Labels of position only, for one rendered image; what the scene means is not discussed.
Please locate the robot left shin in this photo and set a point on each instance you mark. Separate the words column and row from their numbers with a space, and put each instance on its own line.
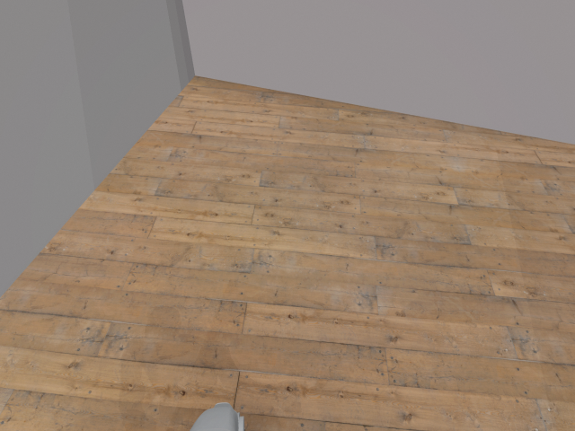
column 223, row 404

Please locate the robot left thigh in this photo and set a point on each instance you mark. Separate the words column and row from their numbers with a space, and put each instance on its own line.
column 219, row 419

